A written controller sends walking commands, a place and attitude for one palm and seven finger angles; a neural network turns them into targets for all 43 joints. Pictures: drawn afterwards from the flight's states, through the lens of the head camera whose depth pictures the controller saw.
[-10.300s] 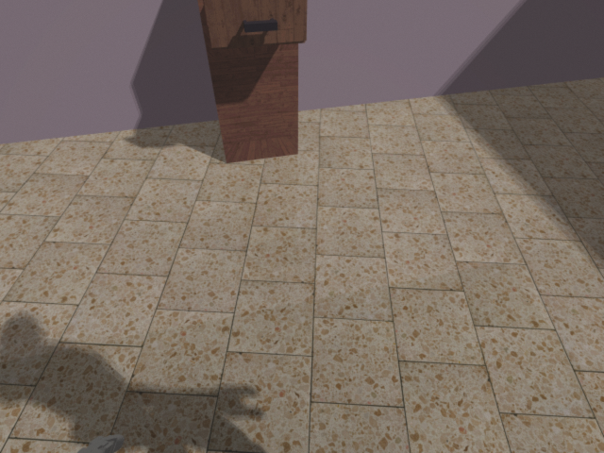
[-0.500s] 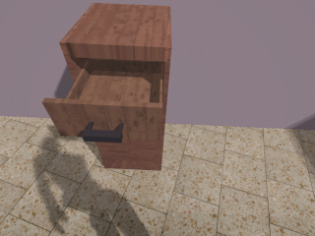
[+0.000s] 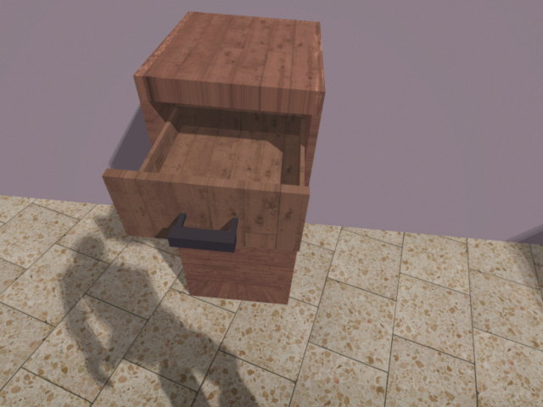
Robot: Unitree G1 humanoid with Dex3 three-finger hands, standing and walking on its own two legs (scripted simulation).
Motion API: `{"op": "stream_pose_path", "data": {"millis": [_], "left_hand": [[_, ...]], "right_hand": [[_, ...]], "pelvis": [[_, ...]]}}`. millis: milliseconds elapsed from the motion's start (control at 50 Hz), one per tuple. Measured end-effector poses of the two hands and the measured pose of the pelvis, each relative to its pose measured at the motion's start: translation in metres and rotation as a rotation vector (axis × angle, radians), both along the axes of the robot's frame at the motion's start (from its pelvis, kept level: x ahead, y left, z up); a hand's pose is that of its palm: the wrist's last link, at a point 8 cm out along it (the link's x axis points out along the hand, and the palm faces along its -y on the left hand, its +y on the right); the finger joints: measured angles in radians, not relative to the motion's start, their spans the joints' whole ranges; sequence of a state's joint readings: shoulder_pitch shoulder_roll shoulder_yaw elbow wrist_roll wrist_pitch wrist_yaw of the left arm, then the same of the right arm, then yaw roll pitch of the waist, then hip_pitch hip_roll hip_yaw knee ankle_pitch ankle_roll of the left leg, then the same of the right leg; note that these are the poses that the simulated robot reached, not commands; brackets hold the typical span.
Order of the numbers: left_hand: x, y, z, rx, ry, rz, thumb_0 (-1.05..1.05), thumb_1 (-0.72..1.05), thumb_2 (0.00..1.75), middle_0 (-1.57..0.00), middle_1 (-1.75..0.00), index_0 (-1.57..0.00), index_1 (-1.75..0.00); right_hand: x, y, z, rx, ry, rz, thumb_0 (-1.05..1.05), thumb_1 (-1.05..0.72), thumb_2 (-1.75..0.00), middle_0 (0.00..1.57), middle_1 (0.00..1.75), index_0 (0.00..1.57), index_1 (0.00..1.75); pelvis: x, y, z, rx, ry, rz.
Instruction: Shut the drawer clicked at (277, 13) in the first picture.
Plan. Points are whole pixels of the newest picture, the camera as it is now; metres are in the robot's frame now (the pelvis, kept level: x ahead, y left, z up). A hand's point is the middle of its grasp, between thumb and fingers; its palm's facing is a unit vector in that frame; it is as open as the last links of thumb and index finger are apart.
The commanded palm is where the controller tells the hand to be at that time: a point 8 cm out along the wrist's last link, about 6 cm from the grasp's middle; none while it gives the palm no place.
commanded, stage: look again from close up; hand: left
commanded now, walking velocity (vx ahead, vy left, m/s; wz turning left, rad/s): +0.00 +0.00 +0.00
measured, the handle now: (205, 229) +0.40 +0.14 +0.02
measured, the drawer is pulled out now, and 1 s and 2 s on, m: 0.25 0.25 0.25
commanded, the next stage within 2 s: shuffle to correct the standing spot in 0.14 s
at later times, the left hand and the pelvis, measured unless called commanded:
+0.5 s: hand out of the picture -0.07 +0.16 -0.17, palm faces +0.05 -0.99 -0.15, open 7.4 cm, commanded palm none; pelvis +0.00 +0.00 +0.01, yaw +0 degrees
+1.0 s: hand out of the picture +0.03 +0.14 -0.17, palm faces +0.01 -0.99 -0.13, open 7.3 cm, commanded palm none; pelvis +0.03 -0.02 +0.01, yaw -1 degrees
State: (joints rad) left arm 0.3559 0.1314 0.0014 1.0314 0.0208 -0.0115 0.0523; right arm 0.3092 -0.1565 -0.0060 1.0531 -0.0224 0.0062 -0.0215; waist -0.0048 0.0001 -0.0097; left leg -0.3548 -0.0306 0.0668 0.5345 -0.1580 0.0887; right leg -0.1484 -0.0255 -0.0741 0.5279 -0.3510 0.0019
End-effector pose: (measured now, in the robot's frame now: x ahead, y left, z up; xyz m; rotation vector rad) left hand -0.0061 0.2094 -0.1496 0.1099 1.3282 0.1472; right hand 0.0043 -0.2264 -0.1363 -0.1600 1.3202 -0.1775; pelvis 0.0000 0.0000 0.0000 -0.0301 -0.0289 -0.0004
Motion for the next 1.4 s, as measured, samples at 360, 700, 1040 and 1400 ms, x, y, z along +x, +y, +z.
{"op": "stream_pose_path", "data": {"millis": [360, 700, 1040, 1400], "left_hand": [[-0.043, 0.012, 0.003, -0.004, 0.110, 0.006, 0.00, 0.91, 0.90, -0.19, -0.30, -0.20, -0.30], [-0.106, -0.030, 0.003, -0.066, 0.264, 0.100, 0.00, 0.91, 0.90, -0.19, -0.30, -0.20, -0.30], [0.052, -0.015, 0.014, -0.009, 0.033, -0.043, 0.03, 0.94, 0.90, -0.19, -0.30, -0.20, -0.30], [0.108, -0.036, 0.012, 0.053, -0.059, -0.007, 0.01, 0.95, 0.90, -0.20, -0.30, -0.21, -0.30]], "right_hand": [[0.018, -0.001, 0.012, -0.018, -0.032, 0.022, 0.00, -0.92, -0.90, 0.20, 0.30, 0.20, 0.30], [0.006, -0.015, 0.010, -0.015, 0.025, 0.005, 0.00, -0.91, -0.90, 0.20, 0.30, 0.20, 0.30], [-0.010, -0.001, 0.014, 0.044, 0.091, -0.082, 0.00, -0.91, -0.90, 0.20, 0.30, 0.20, 0.30], [0.051, -0.047, -0.003, 0.035, 0.088, -0.046, 0.00, -0.91, -0.90, 0.20, 0.30, 0.20, 0.30]], "pelvis": [[-0.002, 0.005, 0.006, 0.009, 0.011, -0.004], [0.006, -0.015, 0.004, -0.007, 0.018, 0.015], [0.037, -0.026, 0.015, 0.016, 0.044, -0.023], [0.067, -0.055, 0.004, 0.033, 0.015, -0.005]]}}
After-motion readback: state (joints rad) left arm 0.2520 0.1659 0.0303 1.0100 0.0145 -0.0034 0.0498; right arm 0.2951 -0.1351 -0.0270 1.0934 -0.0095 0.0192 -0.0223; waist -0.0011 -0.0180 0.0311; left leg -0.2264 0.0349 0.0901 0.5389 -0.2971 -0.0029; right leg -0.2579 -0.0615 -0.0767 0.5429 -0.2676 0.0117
